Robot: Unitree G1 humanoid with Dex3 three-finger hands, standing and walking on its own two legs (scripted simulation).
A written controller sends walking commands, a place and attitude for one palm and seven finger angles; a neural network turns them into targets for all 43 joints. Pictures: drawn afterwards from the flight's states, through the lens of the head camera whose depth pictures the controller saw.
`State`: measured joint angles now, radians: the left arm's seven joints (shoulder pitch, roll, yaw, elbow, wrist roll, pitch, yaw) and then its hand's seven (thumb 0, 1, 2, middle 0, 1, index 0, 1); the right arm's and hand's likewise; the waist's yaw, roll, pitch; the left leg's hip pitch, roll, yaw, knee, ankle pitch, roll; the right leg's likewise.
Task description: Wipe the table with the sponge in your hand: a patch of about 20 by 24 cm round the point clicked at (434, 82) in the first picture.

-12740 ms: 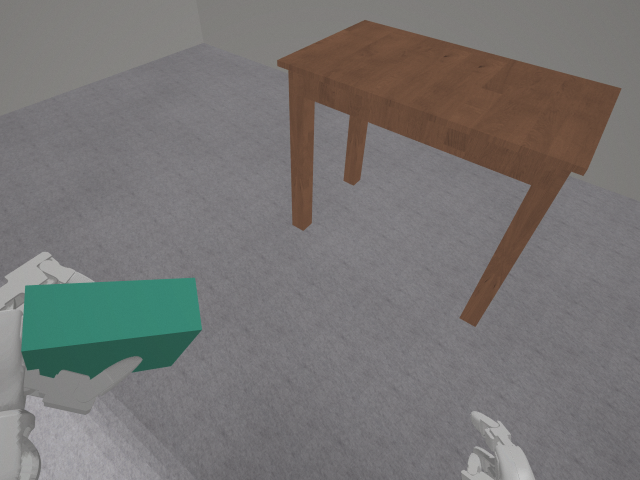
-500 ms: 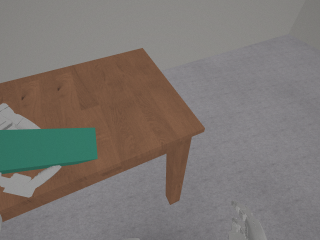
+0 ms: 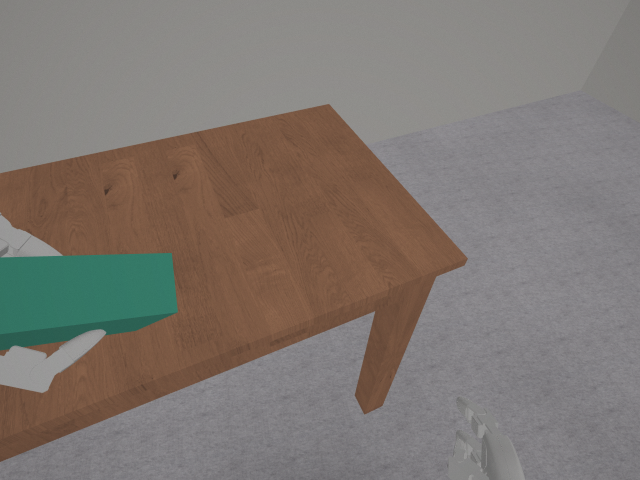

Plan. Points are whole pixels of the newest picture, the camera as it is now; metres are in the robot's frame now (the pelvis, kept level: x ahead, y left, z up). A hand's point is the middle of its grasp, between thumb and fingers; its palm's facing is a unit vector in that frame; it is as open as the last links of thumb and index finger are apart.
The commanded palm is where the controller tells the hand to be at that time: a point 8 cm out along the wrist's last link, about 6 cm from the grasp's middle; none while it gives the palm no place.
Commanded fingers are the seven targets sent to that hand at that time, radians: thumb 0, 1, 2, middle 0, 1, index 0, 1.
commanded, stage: shuffle to correct the standing spot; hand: left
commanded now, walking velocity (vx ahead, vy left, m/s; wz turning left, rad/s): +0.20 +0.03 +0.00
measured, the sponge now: (102, 301) +0.23 +0.21 +0.18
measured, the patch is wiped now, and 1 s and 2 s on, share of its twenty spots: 0.00 0.00 0.00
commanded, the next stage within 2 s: come to a stop and stand still in 0.74 s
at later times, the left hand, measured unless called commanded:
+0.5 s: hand (29, 271) +0.26 +0.29 +0.18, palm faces +0.36 -0.81 -0.45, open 9.4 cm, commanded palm +0.19 +0.32 +0.19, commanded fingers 0.00 0.10 1.30 -1.20 -1.60 -1.20 -1.60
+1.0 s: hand (61, 262) +0.27 +0.27 +0.18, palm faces +0.34 -0.85 -0.39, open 9.4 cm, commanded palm +0.21 +0.32 +0.19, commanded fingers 0.00 0.10 1.30 -1.20 -1.60 -1.20 -1.60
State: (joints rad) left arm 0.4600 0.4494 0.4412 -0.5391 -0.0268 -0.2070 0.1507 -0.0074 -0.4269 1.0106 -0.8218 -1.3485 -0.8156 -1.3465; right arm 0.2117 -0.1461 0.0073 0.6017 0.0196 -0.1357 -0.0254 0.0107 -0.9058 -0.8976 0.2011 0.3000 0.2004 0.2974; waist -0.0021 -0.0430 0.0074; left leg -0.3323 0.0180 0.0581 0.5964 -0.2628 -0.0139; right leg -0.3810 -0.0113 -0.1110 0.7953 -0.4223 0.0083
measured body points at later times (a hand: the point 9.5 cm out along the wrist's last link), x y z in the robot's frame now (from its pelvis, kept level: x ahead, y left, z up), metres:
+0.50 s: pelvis +0.03 +0.05 +0.01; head +0.05 +0.06 +0.46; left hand +0.23 +0.33 +0.21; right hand +0.20 -0.20 -0.06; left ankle +0.04 +0.17 -0.72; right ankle +0.02 -0.04 -0.71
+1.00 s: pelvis +0.04 +0.04 +0.01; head +0.06 +0.05 +0.46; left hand +0.25 +0.31 +0.20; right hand +0.21 -0.19 -0.06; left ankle +0.04 +0.17 -0.72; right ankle +0.04 -0.03 -0.72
